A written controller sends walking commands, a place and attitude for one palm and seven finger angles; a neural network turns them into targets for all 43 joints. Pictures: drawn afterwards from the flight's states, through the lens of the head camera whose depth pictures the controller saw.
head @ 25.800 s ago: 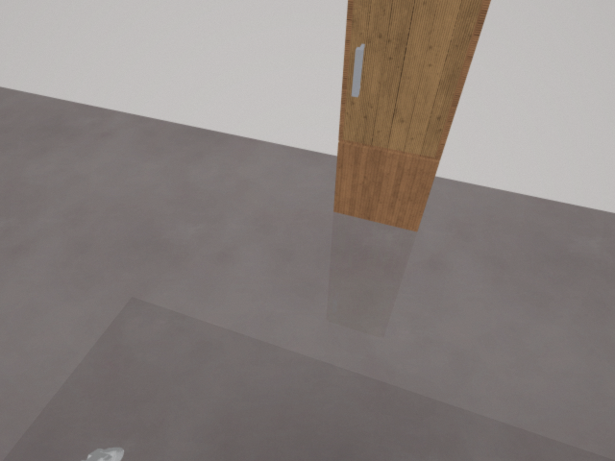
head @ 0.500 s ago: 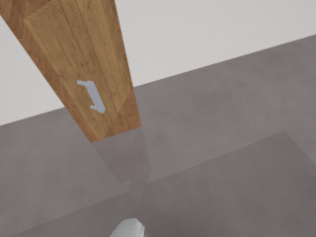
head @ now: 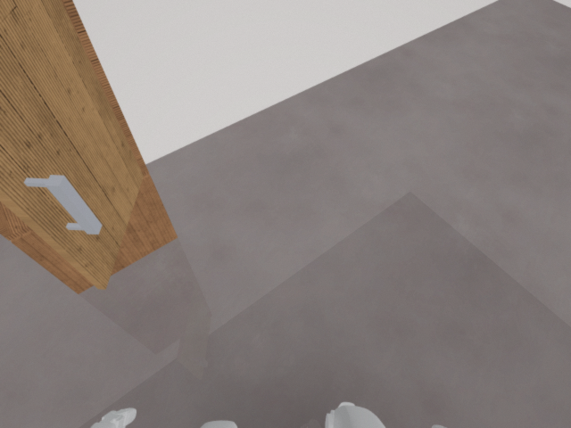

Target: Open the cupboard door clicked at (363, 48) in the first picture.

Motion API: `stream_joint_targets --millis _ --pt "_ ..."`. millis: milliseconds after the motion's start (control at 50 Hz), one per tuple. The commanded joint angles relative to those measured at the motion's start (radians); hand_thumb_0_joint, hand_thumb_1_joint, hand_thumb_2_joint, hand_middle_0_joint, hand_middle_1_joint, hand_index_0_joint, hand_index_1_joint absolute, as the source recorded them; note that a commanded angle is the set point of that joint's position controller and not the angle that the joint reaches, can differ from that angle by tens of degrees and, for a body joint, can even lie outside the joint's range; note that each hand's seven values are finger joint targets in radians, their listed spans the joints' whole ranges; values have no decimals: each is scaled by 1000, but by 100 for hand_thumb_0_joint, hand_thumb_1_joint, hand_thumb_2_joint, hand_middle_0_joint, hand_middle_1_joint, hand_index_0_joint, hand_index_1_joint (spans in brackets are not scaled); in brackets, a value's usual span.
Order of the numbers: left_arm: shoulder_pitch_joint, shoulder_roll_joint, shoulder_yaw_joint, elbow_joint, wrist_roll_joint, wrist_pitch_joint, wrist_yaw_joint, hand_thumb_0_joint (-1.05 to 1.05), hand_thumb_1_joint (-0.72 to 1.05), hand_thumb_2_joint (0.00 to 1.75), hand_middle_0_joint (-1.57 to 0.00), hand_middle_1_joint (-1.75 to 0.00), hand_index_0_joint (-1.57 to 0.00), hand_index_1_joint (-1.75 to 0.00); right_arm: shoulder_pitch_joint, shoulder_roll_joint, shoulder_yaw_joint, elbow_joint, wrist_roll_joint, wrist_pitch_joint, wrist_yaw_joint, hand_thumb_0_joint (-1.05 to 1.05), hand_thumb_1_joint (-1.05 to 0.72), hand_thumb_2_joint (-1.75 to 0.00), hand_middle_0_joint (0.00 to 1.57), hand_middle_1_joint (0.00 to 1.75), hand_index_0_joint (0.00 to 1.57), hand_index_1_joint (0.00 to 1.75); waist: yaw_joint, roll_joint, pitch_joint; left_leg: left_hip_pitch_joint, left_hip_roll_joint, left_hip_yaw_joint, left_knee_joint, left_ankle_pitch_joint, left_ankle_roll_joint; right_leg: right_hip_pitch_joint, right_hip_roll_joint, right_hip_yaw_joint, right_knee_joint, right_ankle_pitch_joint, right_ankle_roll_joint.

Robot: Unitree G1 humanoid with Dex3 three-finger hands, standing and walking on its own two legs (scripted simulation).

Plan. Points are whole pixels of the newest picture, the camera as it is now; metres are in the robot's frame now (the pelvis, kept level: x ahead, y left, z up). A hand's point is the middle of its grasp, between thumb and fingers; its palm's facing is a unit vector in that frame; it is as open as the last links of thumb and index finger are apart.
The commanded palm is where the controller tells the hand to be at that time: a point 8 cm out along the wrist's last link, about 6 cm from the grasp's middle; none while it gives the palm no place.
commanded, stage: walk to a spot facing it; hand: left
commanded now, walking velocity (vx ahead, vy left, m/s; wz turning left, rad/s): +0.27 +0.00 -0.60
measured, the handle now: (65, 206) +0.43 +0.44 -0.06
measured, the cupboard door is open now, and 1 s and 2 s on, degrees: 51 51 51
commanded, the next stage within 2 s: turn to face it in 1.74 s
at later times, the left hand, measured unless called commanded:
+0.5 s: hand (222, 342) +0.25 +0.13 -0.17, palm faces -0.32 -0.94 -0.15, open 7.4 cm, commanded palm none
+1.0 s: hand (320, 263) +0.42 -0.03 -0.16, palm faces -0.45 -0.86 -0.23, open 7.1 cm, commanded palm none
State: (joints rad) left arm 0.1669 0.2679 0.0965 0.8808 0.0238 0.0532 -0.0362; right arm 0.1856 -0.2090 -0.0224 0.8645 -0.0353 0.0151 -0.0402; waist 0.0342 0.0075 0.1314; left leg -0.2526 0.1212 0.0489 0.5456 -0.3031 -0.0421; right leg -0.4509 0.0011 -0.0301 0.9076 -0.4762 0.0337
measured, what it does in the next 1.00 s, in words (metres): walks ahead, turning right: right foot, then left foot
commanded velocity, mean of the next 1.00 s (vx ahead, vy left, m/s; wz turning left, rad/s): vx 0.34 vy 0.00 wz -0.42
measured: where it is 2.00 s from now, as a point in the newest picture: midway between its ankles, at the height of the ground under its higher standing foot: (415, 279)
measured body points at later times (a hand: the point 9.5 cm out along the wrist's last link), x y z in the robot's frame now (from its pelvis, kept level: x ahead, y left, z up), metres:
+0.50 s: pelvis +0.11 -0.02 +0.00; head +0.15 -0.01 +0.45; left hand +0.27 +0.18 -0.15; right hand +0.03 -0.25 -0.13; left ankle +0.10 +0.10 -0.74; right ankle +0.06 -0.14 -0.65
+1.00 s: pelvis +0.28 -0.18 +0.00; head +0.31 -0.20 +0.45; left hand +0.44 +0.01 -0.14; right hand +0.20 -0.40 -0.15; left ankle +0.39 -0.05 -0.67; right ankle +0.24 -0.21 -0.74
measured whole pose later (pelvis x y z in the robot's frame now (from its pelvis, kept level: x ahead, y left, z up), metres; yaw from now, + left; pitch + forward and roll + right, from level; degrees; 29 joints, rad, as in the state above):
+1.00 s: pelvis +0.28 -0.18 +0.00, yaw -30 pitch +1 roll +0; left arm 0.23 0.19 0.08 1.02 0.02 -0.06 0.00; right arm 0.21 -0.16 -0.05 0.98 -0.03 -0.02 0.00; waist -0.02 0.01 0.07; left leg -0.57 0.15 0.05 1.00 -0.26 -0.05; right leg -0.18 0.09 -0.09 0.41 -0.26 -0.12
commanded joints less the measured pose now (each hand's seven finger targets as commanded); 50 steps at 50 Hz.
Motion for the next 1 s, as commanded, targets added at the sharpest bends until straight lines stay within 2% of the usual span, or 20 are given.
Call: stream_joint_targets --millis 0,40,60,80,140,280,300,320,340,360,400,460,600,680,700,720,740,780,860,980 --pt "13 36 2 -66 -5 -21 -14 0 90 90 -20 -30 -20 -30 50 -227 -71 -45 0 -6 -3 0 -90 -90 20 30 20 30 -33 208 -164 15 178 -26 -71 296 117 187 18 -86 -232 93 -17" --pt "146 121 23 -17 2 -31 -8 0 90 90 -20 -30 -20 -30 20 -191 -65 -62 10 -1 11 0 -90 -90 20 30 20 30 49 -14 -192 -228 84 65 158 -127 41 484 -51 24 -461 101 -69" --pt "207 255 50 -4 10 -41 11 0 90 90 -20 -30 -20 -30 -25 -100 -44 -108 23 -2 23 0 -90 -90 20 30 20 30 92 -397 -168 -488 -68 144 484 -435 -23 546 -352 539 -659 -18 -200" --pt "248 273 47 -6 -4 -38 28 0 90 90 -20 -30 -20 -30 -115 -154 -46 -143 14 0 26 0 -90 -90 20 30 20 30 136 -265 -123 -506 -31 -22 592 -377 -5 453 -411 622 -709 -71 -280" --pt "58 186 24 -41 6 -46 41 0 90 90 -20 -30 -20 -30 -56 -161 -58 -86 13 -15 37 0 -90 -90 20 30 20 30 15 -251 -120 -393 2 -47 569 -200 -3 282 -271 443 -652 -117 -253" --pt "-37 147 18 -32 5 -60 17 0 90 90 -20 -30 -20 -30 201 -93 -52 9 14 -42 39 0 -90 -90 20 30 20 30 -111 -118 -91 140 -100 82 14 -34 -7 -45 -114 300 -565 -151 -187" --pt "-51 98 7 -46 1 -58 12 0 90 90 -20 -30 -20 -30 303 -136 -58 43 10 -54 24 0 -90 -90 20 30 20 30 -154 10 -113 288 -40 3 -115 -121 12 -143 -51 248 -407 -126 -149" --pt "-59 6 -12 -78 -10 -55 2 0 90 90 -20 -30 -20 -30 409 -245 -81 67 -13 -64 14 0 -90 -90 20 30 20 30 -193 343 -111 375 253 -407 -306 -427 102 -340 90 88 -36 -146 -82" --pt "-144 26 -7 -131 -8 -69 -6 0 90 90 -20 -30 -20 -30 428 -282 -80 61 -12 -72 -2 0 -90 -90 20 30 20 30 -188 254 -73 297 436 -615 -432 -508 209 -410 3 76 128 -110 -67" --pt "-159 40 2 -115 10 -76 -13 0 90 90 -20 -30 -20 -30 378 -254 -69 47 -14 -76 9 0 -90 -90 20 30 20 30 -154 113 -22 187 417 -605 -441 -471 216 -395 -34 101 259 -15 -69" --pt "-103 22 0 -67 16 -76 -27 0 90 90 -20 -30 -20 -30 269 -165 -41 31 -6 -89 12 0 -90 -90 20 30 20 30 -81 106 -9 165 300 -312 -386 -142 149 -381 -88 66 338 155 -50" --pt "-96 -43 -25 -44 7 -62 -36 0 90 90 -20 -30 -20 -30 327 -107 -18 81 2 -106 3 0 -90 -90 20 30 20 30 -73 150 -71 276 198 7 -284 417 98 -356 -85 -5 278 241 -37" --pt "-242 -60 -38 -58 2 -57 -35 0 90 90 -20 -30 -20 -30 396 -90 -16 145 -6 -93 4 0 -90 -90 20 30 20 30 -107 160 -28 235 210 169 -280 531 110 -139 -43 -117 -148 286 -72" --pt "1 -1 -18 14 4 -73 -19 0 90 90 -20 -30 -20 -30 335 -135 -27 152 5 -80 8 0 -90 -90 20 30 20 30 28 132 -150 185 197 220 54 824 79 272 44 -164 -294 241 -139" --pt "194 69 9 75 7 -86 -10 0 90 90 -20 -30 -20 -30 282 -125 -27 137 20 -84 17 0 -90 -90 20 30 20 30 124 54 -252 -23 160 236 289 670 42 610 -23 -68 -331 280 -172" --pt "340 201 47 106 4 -92 10 0 90 90 -20 -30 -20 -30 292 -43 -16 96 44 -86 21 0 -90 -90 20 30 20 30 159 -228 -404 -352 -12 230 670 -188 -8 886 -359 429 -441 305 -287" --pt "328 243 47 115 -23 -86 21 0 90 90 -20 -30 -20 -30 194 -52 -26 60 40 -82 18 0 -90 -90 20 30 20 30 145 -209 -334 -475 -32 67 868 -329 4 787 -454 592 -584 406 -332" --pt "162 121 16 77 -22 -90 39 0 90 90 -20 -30 -20 -30 139 -57 -42 76 25 -77 14 0 -90 -90 20 30 20 30 47 -135 -167 -460 51 -46 852 -110 7 497 -367 413 -598 458 -281" --pt "56 28 -12 64 -3 -116 43 0 90 90 -20 -30 -20 -30 227 7 -35 141 7 -33 28 0 -90 -90 20 30 20 30 -73 -82 -122 -252 53 -10 572 -35 -5 210 -241 189 -676 410 -241" --pt "183 -7 -20 141 -7 -143 37 0 90 90 -20 -30 -20 -30 34 0 -47 73 7 -39 50 0 -90 -90 20 30 20 30 -33 -62 -71 -380 25 -20 378 96 -2 344 -218 223 -720 404 -243"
